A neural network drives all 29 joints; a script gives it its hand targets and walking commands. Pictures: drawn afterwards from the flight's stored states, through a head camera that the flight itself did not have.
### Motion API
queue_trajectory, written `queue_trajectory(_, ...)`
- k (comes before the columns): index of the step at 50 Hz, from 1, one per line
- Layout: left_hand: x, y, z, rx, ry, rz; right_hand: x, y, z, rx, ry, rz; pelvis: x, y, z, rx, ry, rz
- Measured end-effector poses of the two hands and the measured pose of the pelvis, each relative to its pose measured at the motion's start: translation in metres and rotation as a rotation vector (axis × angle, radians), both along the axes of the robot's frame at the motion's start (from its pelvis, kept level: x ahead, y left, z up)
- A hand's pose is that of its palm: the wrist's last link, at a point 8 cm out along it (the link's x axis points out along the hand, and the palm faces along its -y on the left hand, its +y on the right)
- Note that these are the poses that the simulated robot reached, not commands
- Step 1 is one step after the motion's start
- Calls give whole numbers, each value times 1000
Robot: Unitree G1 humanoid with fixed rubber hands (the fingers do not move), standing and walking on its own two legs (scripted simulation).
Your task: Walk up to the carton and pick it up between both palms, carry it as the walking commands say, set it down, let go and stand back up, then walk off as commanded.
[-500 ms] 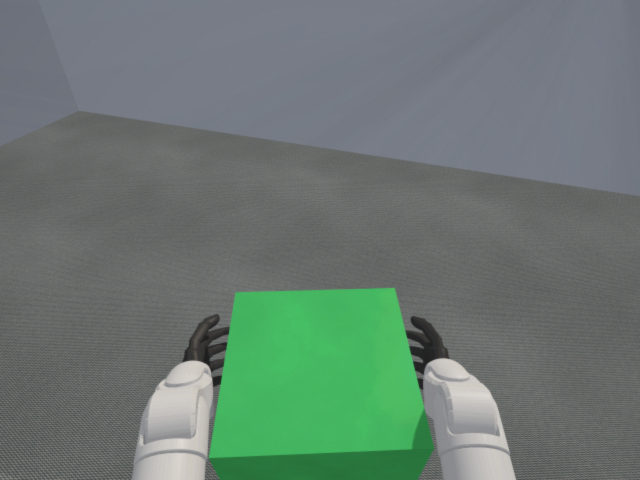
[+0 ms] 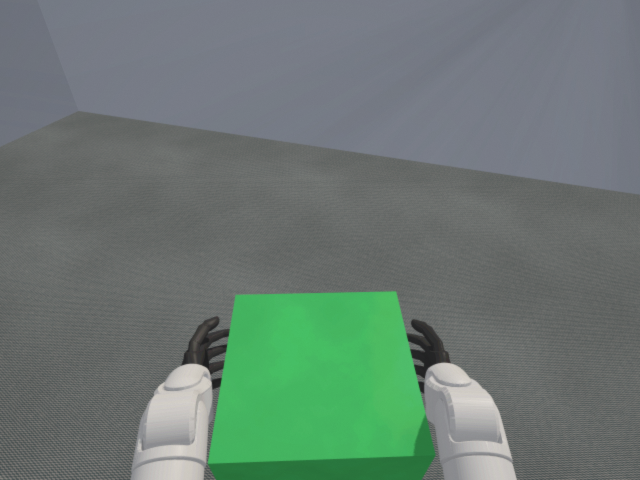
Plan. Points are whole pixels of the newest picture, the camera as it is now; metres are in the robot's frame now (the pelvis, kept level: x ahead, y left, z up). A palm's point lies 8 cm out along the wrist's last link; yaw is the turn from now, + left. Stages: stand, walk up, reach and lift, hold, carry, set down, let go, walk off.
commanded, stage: carry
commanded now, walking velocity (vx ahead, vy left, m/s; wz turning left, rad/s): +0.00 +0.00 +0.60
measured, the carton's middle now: (318, 411) +0.25 +0.00 -0.02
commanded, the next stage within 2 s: none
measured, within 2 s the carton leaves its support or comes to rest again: neither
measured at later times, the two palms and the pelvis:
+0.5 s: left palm (136, 369) +0.25 +0.21 +0.09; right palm (393, 332) +0.29 -0.09 +0.10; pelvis -0.08 +0.00 -0.02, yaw +6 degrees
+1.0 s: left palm out of the picture +0.10 +0.29 +0.05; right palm (301, 394) +0.24 +0.03 +0.05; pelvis -0.17 -0.01 -0.03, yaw +23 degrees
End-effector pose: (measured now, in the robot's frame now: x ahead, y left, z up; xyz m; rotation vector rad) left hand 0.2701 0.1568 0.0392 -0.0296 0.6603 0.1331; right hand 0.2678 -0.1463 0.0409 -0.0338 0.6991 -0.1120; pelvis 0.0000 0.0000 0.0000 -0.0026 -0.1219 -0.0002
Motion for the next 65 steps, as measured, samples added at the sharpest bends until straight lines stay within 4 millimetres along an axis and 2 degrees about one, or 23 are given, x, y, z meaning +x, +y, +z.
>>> queue_trajectory(7,2,1,10,-15,-75,25,5,2,12,10,-76,-3,-9,0,-14,-3,108,17)
queue_trajectory(11,-4,7,16,-20,-82,56,8,8,21,-1,-84,18,-21,2,-23,-17,123,39)
queue_trajectory(19,-14,36,28,15,7,72,16,40,44,-73,1,96,-53,13,-26,-20,139,60)
queue_trajectory(26,-25,56,51,14,57,150,25,62,59,-58,47,167,-83,0,-21,-57,159,112)
queue_trajectory(30,-38,62,52,-7,64,200,22,70,60,-28,56,174,-95,-2,-21,-54,171,189)
queue_trajectory(35,-65,80,40,-42,49,275,14,92,53,-13,47,206,-109,5,-28,-49,183,281)
queue_trajectory(39,-96,102,20,-55,76,349,2,121,34,-11,77,265,-124,8,-31,-24,191,308)
queue_trajectory(45,-140,130,7,-67,73,468,-15,158,15,-10,79,376,-146,-3,-33,-33,210,351)
queue_trajectory(48,-158,135,7,-61,46,516,-22,169,12,14,57,409,-157,-11,-35,-43,224,380)
queue_trajectory(52,-184,133,6,-52,52,562,-39,172,4,50,71,427,-170,-18,-29,-88,213,430)
queue_trajectory(57,-212,133,5,-99,7,609,-57,178,15,31,33,456,-183,-21,-30,-82,206,550)
queue_trajectory(61,-239,145,7,-75,-17,644,-69,199,22,31,5,509,-197,-19,-36,-68,201,592)
queue_trajectory(65,-277,155,11,-56,-15,698,-94,219,21,32,5,578,-212,-23,-38,-68,192,594)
